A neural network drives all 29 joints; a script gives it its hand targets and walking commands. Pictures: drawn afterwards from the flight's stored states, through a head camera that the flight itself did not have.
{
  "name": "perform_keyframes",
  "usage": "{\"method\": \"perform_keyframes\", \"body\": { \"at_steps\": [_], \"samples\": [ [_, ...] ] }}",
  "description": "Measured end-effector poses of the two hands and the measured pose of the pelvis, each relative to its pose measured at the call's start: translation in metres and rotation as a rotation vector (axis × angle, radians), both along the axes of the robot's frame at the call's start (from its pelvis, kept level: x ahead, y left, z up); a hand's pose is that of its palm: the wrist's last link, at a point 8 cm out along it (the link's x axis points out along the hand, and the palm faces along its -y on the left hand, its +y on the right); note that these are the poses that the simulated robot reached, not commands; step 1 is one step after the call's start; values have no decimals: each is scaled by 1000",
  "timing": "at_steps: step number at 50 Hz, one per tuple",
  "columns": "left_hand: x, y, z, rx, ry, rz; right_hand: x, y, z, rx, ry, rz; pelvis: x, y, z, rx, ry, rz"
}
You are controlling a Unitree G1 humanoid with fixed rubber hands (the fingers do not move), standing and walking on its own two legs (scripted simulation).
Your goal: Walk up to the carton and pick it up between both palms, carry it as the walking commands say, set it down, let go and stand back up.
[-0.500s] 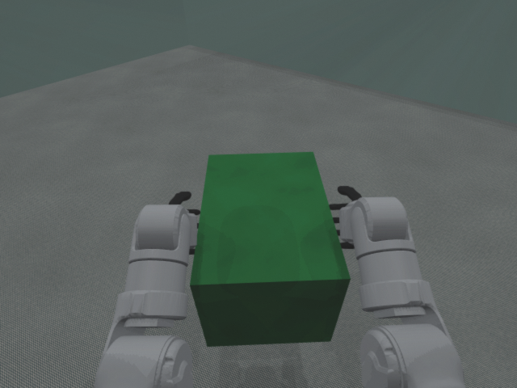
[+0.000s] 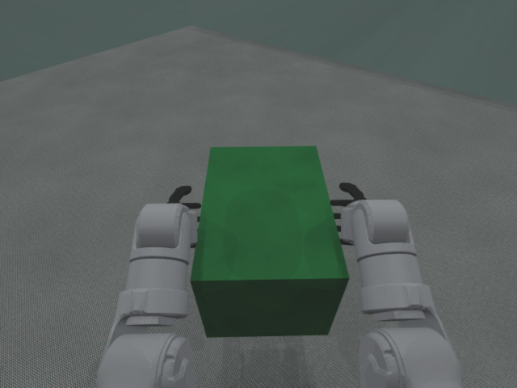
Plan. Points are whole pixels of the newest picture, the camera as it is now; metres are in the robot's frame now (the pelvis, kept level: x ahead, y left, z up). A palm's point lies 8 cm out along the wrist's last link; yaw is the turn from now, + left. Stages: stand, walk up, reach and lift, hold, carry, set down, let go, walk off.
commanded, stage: carry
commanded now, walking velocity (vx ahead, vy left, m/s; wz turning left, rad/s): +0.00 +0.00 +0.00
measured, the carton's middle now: (265, 234) +0.40 -0.01 +0.04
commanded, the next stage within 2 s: none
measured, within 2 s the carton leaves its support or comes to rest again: neither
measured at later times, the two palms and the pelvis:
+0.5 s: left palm (186, 218) +0.38 +0.12 +0.11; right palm (360, 214) +0.37 -0.16 +0.11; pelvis +0.02 -0.01 +0.00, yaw -1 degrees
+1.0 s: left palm (193, 224) +0.38 +0.11 +0.09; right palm (362, 221) +0.37 -0.17 +0.09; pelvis +0.03 -0.02 +0.00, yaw -1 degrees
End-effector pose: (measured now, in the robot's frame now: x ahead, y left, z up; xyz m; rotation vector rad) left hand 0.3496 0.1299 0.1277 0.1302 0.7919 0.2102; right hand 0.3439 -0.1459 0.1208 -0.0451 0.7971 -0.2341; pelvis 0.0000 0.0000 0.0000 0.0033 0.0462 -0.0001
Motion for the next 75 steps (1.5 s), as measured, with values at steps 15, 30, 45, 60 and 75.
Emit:
{"method": "perform_keyframes", "body": {
  "at_steps": [15, 30, 45, 60, 75],
  "samples": [
    [16, -8, -8, -9, -22, -8, 16, -9, -7, -4, -23, 11, 12, -9, 0, 1, 1, -6],
    [29, -13, -16, -11, -36, -21, 29, -15, -14, -12, -40, 28, 22, -14, 0, 3, -2, -11],
    [31, -16, -29, -26, -63, -27, 30, -19, -28, -5, -69, 33, 29, -17, 0, 4, -10, -17],
    [25, -20, -38, -40, -102, -39, 23, -25, -40, 4, -102, 29, 29, -19, 0, 6, -19, -23],
    [19, -22, -36, -36, -114, -50, 14, -27, -41, 3, -101, 33, 21, -20, 0, 7, -21, -26]
  ]
}}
